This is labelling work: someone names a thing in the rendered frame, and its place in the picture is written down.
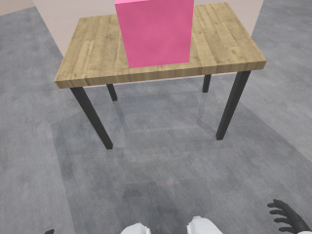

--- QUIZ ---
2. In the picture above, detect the carton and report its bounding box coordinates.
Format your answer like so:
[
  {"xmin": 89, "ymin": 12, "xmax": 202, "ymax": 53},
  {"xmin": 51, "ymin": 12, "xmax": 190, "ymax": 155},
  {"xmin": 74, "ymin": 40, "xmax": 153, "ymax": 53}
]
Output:
[{"xmin": 114, "ymin": 0, "xmax": 194, "ymax": 68}]

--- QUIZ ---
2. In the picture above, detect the robot thigh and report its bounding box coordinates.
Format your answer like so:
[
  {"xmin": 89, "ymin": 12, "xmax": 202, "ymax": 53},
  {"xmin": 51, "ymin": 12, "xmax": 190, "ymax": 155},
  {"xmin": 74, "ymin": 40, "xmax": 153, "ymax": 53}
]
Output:
[
  {"xmin": 121, "ymin": 224, "xmax": 151, "ymax": 234},
  {"xmin": 186, "ymin": 217, "xmax": 222, "ymax": 234}
]

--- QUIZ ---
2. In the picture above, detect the table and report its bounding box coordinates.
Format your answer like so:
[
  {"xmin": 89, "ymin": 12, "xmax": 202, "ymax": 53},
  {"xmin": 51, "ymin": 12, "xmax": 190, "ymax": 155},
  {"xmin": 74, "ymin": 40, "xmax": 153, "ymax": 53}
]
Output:
[{"xmin": 54, "ymin": 2, "xmax": 267, "ymax": 150}]

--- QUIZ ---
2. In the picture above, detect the right robot hand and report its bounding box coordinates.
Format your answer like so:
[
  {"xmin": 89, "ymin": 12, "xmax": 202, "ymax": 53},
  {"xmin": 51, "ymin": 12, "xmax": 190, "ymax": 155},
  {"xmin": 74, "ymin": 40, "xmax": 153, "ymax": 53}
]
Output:
[{"xmin": 267, "ymin": 199, "xmax": 312, "ymax": 234}]

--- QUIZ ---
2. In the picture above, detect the robot left thigh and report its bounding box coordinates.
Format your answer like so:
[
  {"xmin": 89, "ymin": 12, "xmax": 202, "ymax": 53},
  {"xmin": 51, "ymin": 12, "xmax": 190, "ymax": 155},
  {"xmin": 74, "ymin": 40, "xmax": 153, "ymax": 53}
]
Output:
[{"xmin": 121, "ymin": 224, "xmax": 151, "ymax": 234}]

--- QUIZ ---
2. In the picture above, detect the robot right thigh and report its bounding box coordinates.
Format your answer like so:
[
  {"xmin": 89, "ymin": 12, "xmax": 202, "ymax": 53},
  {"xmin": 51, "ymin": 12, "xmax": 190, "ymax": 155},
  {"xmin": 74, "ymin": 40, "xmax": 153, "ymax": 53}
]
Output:
[{"xmin": 186, "ymin": 217, "xmax": 222, "ymax": 234}]

